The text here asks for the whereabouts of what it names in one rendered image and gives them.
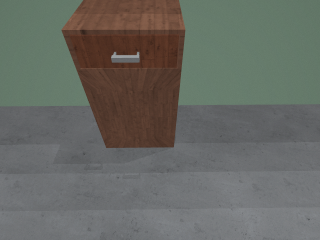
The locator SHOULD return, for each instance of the drawer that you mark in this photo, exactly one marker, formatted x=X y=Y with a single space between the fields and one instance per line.
x=155 y=50

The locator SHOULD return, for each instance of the cabinet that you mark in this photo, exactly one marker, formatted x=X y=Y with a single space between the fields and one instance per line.
x=133 y=107

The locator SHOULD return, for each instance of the handle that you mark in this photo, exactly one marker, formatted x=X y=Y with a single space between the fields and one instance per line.
x=125 y=58

